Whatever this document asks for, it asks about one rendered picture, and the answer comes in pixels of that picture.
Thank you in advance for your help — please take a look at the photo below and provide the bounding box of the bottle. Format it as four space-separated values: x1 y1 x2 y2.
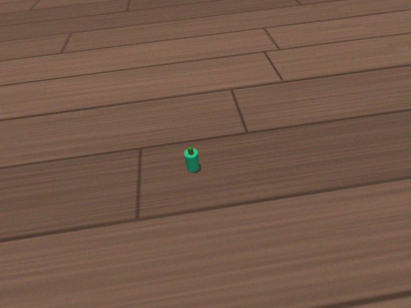
184 146 199 172

